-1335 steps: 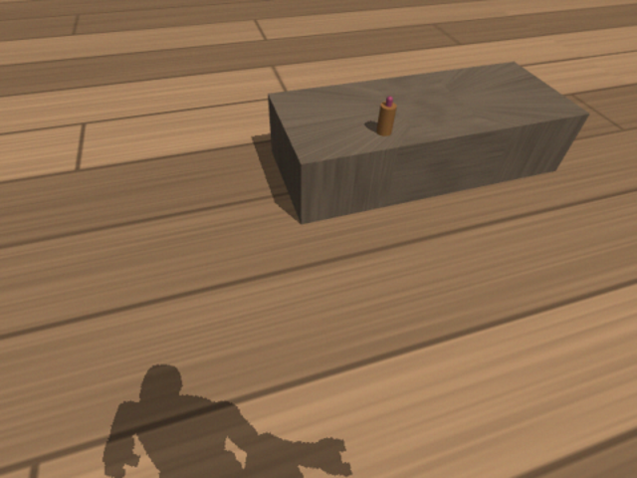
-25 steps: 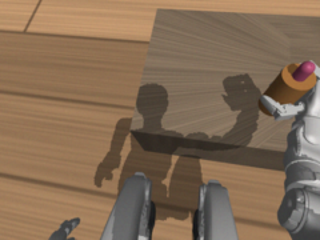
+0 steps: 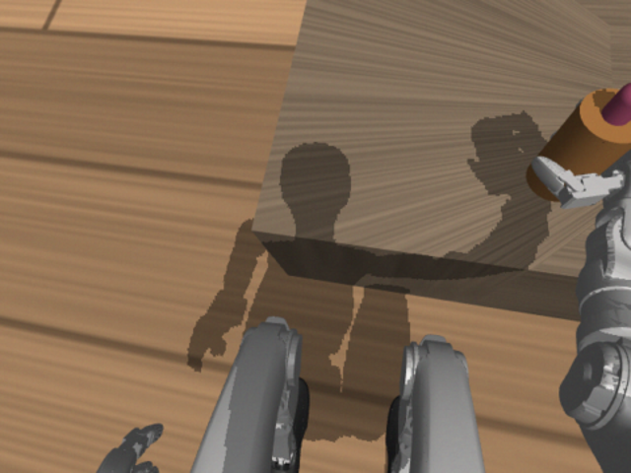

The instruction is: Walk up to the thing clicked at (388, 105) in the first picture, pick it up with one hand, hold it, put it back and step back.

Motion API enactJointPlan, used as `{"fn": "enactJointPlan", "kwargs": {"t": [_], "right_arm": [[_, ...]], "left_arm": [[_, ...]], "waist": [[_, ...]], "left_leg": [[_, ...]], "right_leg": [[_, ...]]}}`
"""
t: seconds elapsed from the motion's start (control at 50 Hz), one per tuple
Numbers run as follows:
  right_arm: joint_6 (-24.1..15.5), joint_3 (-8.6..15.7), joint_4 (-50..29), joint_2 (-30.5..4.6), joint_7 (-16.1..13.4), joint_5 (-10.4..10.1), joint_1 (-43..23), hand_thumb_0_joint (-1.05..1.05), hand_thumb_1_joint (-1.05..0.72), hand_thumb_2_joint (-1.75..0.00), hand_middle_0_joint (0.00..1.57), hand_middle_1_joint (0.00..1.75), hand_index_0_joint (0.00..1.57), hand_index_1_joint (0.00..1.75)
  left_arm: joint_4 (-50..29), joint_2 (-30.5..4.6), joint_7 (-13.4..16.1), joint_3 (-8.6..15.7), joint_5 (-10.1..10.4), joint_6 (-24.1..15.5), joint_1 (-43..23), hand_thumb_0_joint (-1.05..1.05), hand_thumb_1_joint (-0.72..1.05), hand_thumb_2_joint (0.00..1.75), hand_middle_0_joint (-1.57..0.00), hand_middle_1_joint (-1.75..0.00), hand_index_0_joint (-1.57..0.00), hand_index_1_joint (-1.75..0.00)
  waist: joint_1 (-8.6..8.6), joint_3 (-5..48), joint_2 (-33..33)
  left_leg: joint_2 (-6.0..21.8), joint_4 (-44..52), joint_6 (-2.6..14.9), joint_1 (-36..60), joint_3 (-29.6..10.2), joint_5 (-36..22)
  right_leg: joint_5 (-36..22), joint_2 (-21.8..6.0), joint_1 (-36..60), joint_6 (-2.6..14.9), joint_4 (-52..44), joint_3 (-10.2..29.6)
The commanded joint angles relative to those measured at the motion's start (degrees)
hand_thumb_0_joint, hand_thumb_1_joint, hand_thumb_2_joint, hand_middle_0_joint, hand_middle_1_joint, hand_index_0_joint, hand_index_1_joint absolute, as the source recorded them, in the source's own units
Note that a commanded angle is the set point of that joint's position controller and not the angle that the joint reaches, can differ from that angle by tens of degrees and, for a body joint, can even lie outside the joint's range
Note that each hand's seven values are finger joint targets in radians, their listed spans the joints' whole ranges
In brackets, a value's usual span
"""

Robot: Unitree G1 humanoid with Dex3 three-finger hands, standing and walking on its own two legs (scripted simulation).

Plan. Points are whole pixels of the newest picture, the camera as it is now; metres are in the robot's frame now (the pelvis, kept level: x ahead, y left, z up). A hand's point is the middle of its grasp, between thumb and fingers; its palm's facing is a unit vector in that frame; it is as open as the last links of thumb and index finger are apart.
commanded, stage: lower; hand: right
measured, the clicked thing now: (590, 141) +0.50 -0.25 +0.01
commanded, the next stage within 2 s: loosen in 0.94 s
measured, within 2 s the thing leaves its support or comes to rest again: rests again in 0.74 s
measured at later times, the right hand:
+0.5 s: hand (553, 171) +0.51 -0.25 -0.07, palm faces +0.27 +0.96 -0.01, open 9.8 cm
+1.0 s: hand (545, 177) +0.52 -0.26 -0.10, palm faces +0.27 +0.96 -0.01, open 9.8 cm
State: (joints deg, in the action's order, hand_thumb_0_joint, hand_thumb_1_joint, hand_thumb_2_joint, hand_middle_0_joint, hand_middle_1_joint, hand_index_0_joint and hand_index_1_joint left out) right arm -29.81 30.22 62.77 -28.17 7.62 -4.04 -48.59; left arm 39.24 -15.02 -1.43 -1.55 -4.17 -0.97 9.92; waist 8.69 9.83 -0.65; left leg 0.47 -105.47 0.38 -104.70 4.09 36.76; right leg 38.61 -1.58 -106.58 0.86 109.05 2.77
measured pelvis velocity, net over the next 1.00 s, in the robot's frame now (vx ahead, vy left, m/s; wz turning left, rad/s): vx -0.01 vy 0.00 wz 0.01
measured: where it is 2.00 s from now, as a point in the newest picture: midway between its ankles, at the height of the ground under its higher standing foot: (343, 460)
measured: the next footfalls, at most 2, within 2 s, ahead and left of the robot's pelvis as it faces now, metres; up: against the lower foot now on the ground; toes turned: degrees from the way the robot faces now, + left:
none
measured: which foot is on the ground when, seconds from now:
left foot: down 0.00-1.00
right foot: down 0.00-1.00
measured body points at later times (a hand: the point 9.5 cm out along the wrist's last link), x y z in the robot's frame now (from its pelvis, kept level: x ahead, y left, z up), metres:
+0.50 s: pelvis -0.01 +0.00 -0.07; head +0.21 -0.04 +0.32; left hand +0.06 +0.28 -0.18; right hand +0.49 -0.30 -0.07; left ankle +0.08 +0.12 -0.46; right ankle +0.06 -0.11 -0.46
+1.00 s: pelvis -0.01 +0.00 -0.09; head +0.22 -0.04 +0.29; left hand +0.05 +0.29 -0.21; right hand +0.50 -0.31 -0.10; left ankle +0.08 +0.12 -0.46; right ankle +0.06 -0.11 -0.46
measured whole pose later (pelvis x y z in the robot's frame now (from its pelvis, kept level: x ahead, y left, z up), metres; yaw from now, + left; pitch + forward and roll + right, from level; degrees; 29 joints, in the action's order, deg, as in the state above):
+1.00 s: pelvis -0.01 +0.00 -0.09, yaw +1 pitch +36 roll +5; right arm -28.6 33.2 63.0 -32.4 8.6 -2.2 -53.0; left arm 38.9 -17.2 -2.1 -2.5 -5.0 1.1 10.1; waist 10.3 6.6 -0.1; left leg 1.1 -122.3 0.9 -120.0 4.5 38.5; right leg 40.2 -1.1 -121.9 0.6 125.7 3.5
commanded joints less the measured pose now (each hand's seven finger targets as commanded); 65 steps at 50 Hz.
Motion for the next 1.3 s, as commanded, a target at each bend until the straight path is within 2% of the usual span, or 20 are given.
{"fn": "enactJointPlan", "kwargs": {"t": [0.0,0.08,0.12,0.24,0.26,0.32,0.38,0.44,0.46,0.56,0.8,0.92,0.96,1.02,1.04,1.06,1.08,1.18,1.2,1.28], "right_arm": [[-6.81,1.99,-16.43,-17.37,0.27,-0.85,-26.46,0.00,-0.20,-1.37,1.32,1.48,1.36,1.48],[-7.37,0.70,-13.64,-14.95,1.03,-0.65,-25.57,0.00,-0.19,-1.39,1.32,1.50,1.37,1.50],[-7.69,2.49,-16.26,-18.46,1.10,-0.75,-27.51,0.00,-0.16,-1.40,1.33,1.52,1.38,1.52],[-7.51,4.56,-20.86,-21.48,-0.01,-0.61,-30.20,0.00,-0.20,-1.43,1.36,1.54,1.41,1.54],[-6.64,1.75,-15.12,-17.41,0.14,-0.11,-27.28,0.00,-0.20,-1.44,1.36,1.55,1.41,1.55],[-7.12,3.94,-19.75,-21.86,-0.60,0.29,-32.20,0.00,-0.16,-1.43,1.34,1.54,1.39,1.54],[-6.41,2.62,-13.89,-18.33,-0.66,0.36,-28.64,0.00,-0.15,-1.43,1.34,1.55,1.39,1.55],[-6.19,3.53,-14.28,-21.19,-0.33,0.72,-30.36,0.00,-0.11,-1.43,1.33,1.55,1.39,1.55],[-5.68,1.98,-11.79,-19.13,0.15,0.89,-29.33,0.00,-0.13,-1.45,1.35,1.56,1.41,1.56],[-5.72,3.88,-13.85,-22.59,0.84,0.26,-31.82,0.00,-0.11,-1.44,1.32,1.55,1.38,1.55],[-5.64,5.71,-19.27,-24.47,1.00,-0.22,-32.38,0.00,-0.14,-1.44,1.33,1.54,1.39,1.55],[-4.59,3.48,-13.73,-20.25,1.23,0.43,-28.24,0.00,-0.16,-1.41,1.32,1.52,1.38,1.52],[-4.78,4.25,-16.61,-22.16,1.16,0.59,-30.42,0.00,-0.15,-1.42,1.33,1.53,1.39,1.54],[-4.39,3.15,-14.37,-20.92,1.56,0.73,-30.32,0.00,-0.15,-1.41,1.33,1.53,1.39,1.53],[-4.04,1.95,-11.73,-18.71,1.93,0.37,-28.30,0.00,-0.07,-1.35,1.34,1.50,1.41,1.50],[-4.44,4.24,-15.97,-22.75,1.55,0.16,-30.81,0.00,0.01,-1.27,1.29,1.42,1.34,1.42],[-4.25,3.91,-15.63,-22.86,1.51,0.51,-30.92,0.00,0.06,-1.19,1.25,1.34,1.30,1.34],[-3.28,1.77,-12.08,-19.67,1.88,0.39,-29.79,0.00,0.15,-0.82,1.19,1.07,1.22,1.07],[-3.76,3.86,-17.03,-23.25,1.57,0.53,-32.45,0.00,0.19,-0.79,1.16,1.04,1.19,1.04],[-2.80,2.01,-12.73,-20.17,1.51,0.63,-29.52,0.00,0.26,-0.59,1.10,0.87,1.12,0.87]], "left_arm": [[-2.22,-12.14,0.61,4.24,-0.41,-0.66,9.75,0.00,0.89,0.90,-0.21,-0.30,-0.20,-0.30],[-2.02,-12.58,0.23,4.02,-0.81,-0.71,10.22,0.00,0.88,0.91,-0.21,-0.30,-0.20,-0.31],[-2.77,-12.72,0.19,3.82,-0.72,-0.72,10.36,0.00,0.88,0.92,-0.20,-0.30,-0.20,-0.31],[-1.71,-13.62,0.15,4.29,-0.87,0.12,11.83,0.00,0.89,0.91,-0.20,-0.30,-0.20,-0.31],[-1.61,-13.55,0.10,4.17,-0.97,0.18,11.43,0.00,0.89,0.91,-0.20,-0.30,-0.20,-0.31],[-1.64,-13.43,0.24,4.23,-0.89,0.47,11.58,0.00,0.89,0.91,-0.20,-0.30,-0.20,-0.30],[-1.47,-13.58,0.24,4.25,-0.81,0.62,11.47,0.00,0.89,0.90,-0.20,-0.30,-0.20,-0.30],[-1.70,-13.68,0.20,3.97,-0.74,0.74,11.43,0.00,0.89,0.90,-0.21,-0.30,-0.20,-0.30],[-1.52,-14.07,0.27,4.15,-0.69,0.77,11.37,0.00,0.90,0.90,-0.20,-0.30,-0.20,-0.30],[-1.70,-14.33,0.36,3.66,-0.47,0.71,11.64,0.00,0.89,0.90,-0.21,-0.30,-0.20,-0.30],[-1.57,-14.06,0.23,3.50,-0.75,1.23,12.62,0.00,0.89,0.91,-0.20,-0.30,-0.20,-0.30],[-0.77,-14.71,0.15,3.80,-0.92,1.58,11.95,0.00,0.89,0.91,-0.21,-0.30,-0.20,-0.30],[-1.39,-14.74,-0.05,3.52,-0.98,1.81,12.08,0.00,0.89,0.91,-0.20,-0.29,-0.20,-0.30],[-1.49,-14.78,-0.05,3.32,-0.97,1.90,12.27,0.00,0.89,0.91,-0.21,-0.29,-0.20,-0.30],[-1.15,-15.17,-0.05,3.39,-1.03,1.79,11.72,0.00,0.88,0.90,-0.22,-0.30,-0.21,-0.30],[-1.95,-14.93,-0.02,3.20,-0.79,1.80,11.44,0.00,0.94,0.87,-0.21,-0.30,-0.22,-0.29],[-2.39,-15.12,-0.01,3.10,-0.68,1.96,11.53,0.00,0.94,0.87,-0.21,-0.30,-0.22,-0.29],[-2.07,-15.43,-0.03,3.21,-0.73,1.76,11.34,0.00,0.94,0.88,-0.21,-0.31,-0.22,-0.29],[-2.42,-15.32,0.01,3.26,-0.73,1.87,12.16,0.00,0.93,0.88,-0.21,-0.30,-0.22,-0.29],[-2.17,-15.22,0.01,3.29,-0.69,2.02,12.06,0.00,0.93,0.88,-0.21,-0.30,-0.22,-0.29]], "waist": [[-0.57,39.17,-13.22],[0.71,40.20,-13.43],[-0.11,43.57,-13.72],[-0.72,46.59,-16.99],[0.39,44.02,-15.01],[-0.10,44.52,-15.95],[0.93,40.61,-12.71],[0.70,40.47,-13.29],[1.57,38.68,-11.80],[1.41,40.15,-12.55],[0.21,45.30,-13.96],[1.33,38.67,-13.56],[0.90,40.10,-15.22],[2.38,39.37,-13.31],[2.48,37.68,-12.94],[1.14,39.22,-14.13],[1.00,40.48,-14.40],[2.26,38.34,-13.47],[1.59,40.88,-13.77],[1.90,39.28,-13.10]], "left_leg": [[-1.36,7.45,2.34,14.06,-1.07,-12.86],[-1.15,4.71,2.17,13.13,-0.61,-14.85],[-1.12,4.35,2.06,14.99,-0.82,-14.83],[-0.93,1.09,2.25,13.20,-0.56,-16.17],[-1.10,1.38,2.06,12.27,-0.41,-14.96],[-0.84,0.40,2.17,12.51,-0.94,-13.27],[-0.91,0.17,1.94,10.82,-0.58,-11.19],[-0.78,-0.33,1.99,10.60,-0.78,-10.17],[-0.93,-0.22,1.88,9.19,-0.55,-8.96],[-0.65,-1.27,1.77,9.64,-0.80,-9.45],[-0.71,-3.86,1.59,11.97,-1.19,-15.33],[-0.80,-5.22,2.01,6.43,-0.14,-12.70],[-0.73,-5.68,2.17,6.15,0.10,-12.45],[-0.63,-5.73,1.87,6.96,0.41,-12.31],[-0.79,-5.99,1.91,5.55,0.57,-11.44],[-0.66,-6.07,2.06,5.79,0.08,-11.40],[-0.58,-6.04,2.10,6.10,0.16,-11.18],[-0.68,-5.75,1.92,5.04,0.47,-9.23],[-0.50,-5.55,1.84,7.05,0.14,-10.40],[-0.56,-5.58,1.91,6.60,0.27,-9.79]], "right_leg": [[-15.44,0.31,27.43,-0.02,-10.84,2.04],[-18.67,0.33,27.49,-0.12,-7.96,2.18],[-18.07,0.56,26.03,0.04,-7.07,1.67],[-21.04,0.40,27.89,-0.49,-4.88,1.64],[-19.17,0.44,25.96,-0.26,-4.57,1.64],[-15.44,0.62,21.86,-0.22,-3.86,1.03],[-11.88,0.65,18.82,0.10,-3.19,0.85],[-10.31,0.85,16.44,0.17,-2.78,0.51],[-9.02,0.77,15.82,0.29,-2.48,0.60],[-8.91,0.92,13.81,0.54,-0.45,0.09],[-15.48,0.56,14.45,0.42,3.07,-0.38],[-13.51,0.43,13.50,0.09,2.75,0.42],[-13.45,0.54,14.40,-0.14,2.15,0.54],[-12.61,0.62,12.77,0.09,2.78,0.64],[-11.81,0.58,12.40,0.10,3.00,0.83],[-11.71,0.66,12.25,0.14,3.18,0.53],[-11.72,0.69,13.45,0.01,2.57,0.59],[-9.06,0.78,11.56,0.22,2.89,0.82],[-10.04,0.82,11.80,0.28,3.07,0.48],[-9.53,0.83,10.85,0.23,2.78,0.36]]}}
